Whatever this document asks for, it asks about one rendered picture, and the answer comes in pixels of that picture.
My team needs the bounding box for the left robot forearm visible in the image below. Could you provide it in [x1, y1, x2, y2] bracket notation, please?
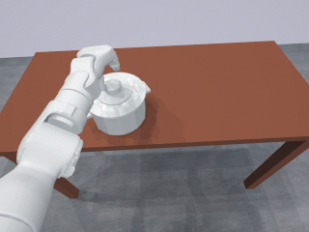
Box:
[16, 52, 105, 163]

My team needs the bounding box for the pot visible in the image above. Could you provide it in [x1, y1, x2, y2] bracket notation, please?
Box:
[86, 81, 151, 135]

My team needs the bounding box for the lid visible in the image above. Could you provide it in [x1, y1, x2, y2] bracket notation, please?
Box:
[89, 72, 146, 119]

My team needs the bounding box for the table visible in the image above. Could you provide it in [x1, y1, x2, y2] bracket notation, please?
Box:
[0, 41, 309, 199]

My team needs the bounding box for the left robot hand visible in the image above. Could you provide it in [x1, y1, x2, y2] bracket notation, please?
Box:
[76, 44, 120, 92]

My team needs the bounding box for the robot left upper arm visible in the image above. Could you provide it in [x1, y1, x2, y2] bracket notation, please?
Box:
[0, 122, 84, 232]

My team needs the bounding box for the knob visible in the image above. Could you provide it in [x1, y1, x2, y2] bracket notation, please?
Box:
[104, 78, 123, 96]

